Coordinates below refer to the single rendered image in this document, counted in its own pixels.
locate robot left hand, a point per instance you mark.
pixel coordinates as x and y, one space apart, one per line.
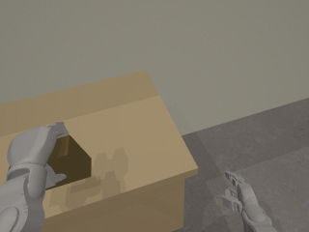
36 146

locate table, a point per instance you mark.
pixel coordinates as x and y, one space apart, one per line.
139 160

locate robot right hand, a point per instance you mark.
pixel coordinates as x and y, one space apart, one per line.
236 199

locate sponge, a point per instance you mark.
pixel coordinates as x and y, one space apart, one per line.
70 159

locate left robot forearm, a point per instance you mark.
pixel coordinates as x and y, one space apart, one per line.
21 198

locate right robot forearm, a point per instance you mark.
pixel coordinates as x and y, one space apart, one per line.
255 219

